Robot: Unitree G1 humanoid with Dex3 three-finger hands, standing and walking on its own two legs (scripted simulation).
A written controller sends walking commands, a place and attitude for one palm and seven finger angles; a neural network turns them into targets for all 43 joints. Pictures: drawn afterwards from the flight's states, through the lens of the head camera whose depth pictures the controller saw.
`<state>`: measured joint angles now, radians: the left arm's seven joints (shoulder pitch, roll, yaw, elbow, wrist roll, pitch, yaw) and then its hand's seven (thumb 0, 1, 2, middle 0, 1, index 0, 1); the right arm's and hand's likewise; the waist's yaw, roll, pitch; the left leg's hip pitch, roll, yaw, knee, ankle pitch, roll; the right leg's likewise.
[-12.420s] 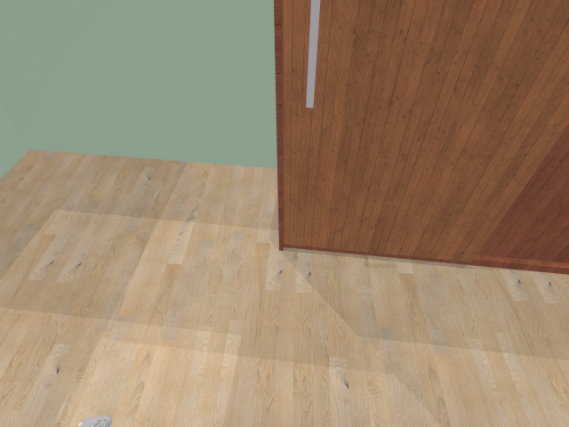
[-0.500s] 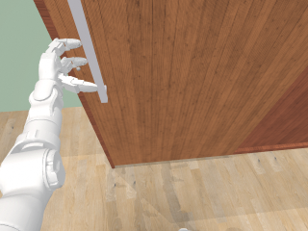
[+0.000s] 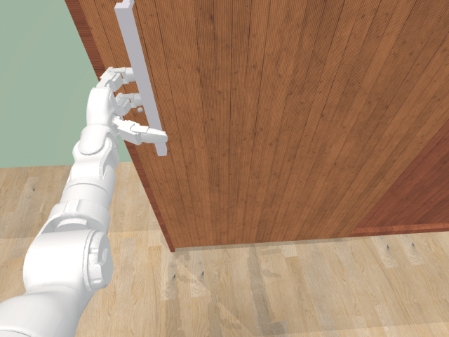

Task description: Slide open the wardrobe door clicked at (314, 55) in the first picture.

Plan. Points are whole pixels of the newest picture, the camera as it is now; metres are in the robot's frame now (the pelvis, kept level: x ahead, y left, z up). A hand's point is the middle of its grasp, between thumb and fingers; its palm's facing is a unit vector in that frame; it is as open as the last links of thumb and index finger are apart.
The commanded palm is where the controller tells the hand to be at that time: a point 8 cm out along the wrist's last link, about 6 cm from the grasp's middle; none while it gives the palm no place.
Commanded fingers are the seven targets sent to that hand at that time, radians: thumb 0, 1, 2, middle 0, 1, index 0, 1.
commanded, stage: slide the fingers in behind the handle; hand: left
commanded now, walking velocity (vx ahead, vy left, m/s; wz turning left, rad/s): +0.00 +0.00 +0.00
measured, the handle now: (148, 90) +0.53 +0.14 +0.15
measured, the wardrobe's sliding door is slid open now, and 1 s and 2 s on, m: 0.00 0.00 0.00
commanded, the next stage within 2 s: grip the handle and tug to test in 0.98 s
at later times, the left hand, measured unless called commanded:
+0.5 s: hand (156, 108) +0.48 +0.12 +0.15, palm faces +0.02 -1.00 -0.01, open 14.0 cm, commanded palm +0.45 +0.18 +0.15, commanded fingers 0.00 -0.50 0.30 -0.30 -1.20 -0.30 -1.20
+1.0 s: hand (157, 107) +0.48 +0.12 +0.15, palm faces +0.03 -1.00 -0.01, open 14.0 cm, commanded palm +0.45 +0.18 +0.15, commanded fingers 0.00 -0.50 0.30 -0.30 -1.20 -0.30 -1.20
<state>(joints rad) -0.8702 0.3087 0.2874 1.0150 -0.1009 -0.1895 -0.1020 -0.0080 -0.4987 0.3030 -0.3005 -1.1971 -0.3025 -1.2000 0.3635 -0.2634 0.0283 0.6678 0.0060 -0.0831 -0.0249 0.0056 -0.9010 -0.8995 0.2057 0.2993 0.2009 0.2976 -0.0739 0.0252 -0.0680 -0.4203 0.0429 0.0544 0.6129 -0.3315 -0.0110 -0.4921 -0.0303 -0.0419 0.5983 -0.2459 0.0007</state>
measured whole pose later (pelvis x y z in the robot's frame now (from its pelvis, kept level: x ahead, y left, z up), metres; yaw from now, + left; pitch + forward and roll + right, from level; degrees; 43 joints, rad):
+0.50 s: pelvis -0.01 +0.00 +0.00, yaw +0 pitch +9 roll +0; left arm -0.93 0.29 0.27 1.08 -0.08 -0.22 -0.06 -0.01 -0.50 0.30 -0.30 -1.20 -0.30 -1.20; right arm 0.39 -0.27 0.02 0.70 0.00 -0.09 -0.02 0.01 -0.90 -0.90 0.21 0.30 0.20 0.30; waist -0.09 0.02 -0.06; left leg -0.44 0.04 0.06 0.61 -0.32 -0.01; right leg -0.52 -0.03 -0.04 0.60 -0.24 0.00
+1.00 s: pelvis +0.00 +0.00 +0.00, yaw +0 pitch +9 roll +0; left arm -0.92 0.28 0.27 1.07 -0.08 -0.23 -0.04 -0.01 -0.50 0.30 -0.30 -1.20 -0.30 -1.20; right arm 0.38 -0.27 0.02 0.69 -0.01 -0.09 -0.02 0.01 -0.90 -0.90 0.21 0.30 0.20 0.30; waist -0.09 0.02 -0.06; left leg -0.44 0.04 0.06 0.61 -0.33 -0.01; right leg -0.51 -0.03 -0.03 0.60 -0.24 0.00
